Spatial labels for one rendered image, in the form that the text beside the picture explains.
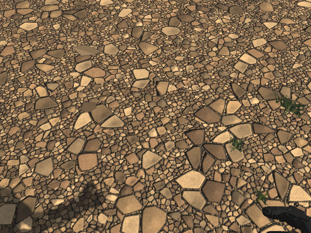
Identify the robot right hand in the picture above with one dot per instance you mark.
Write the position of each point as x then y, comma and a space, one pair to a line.
291, 215

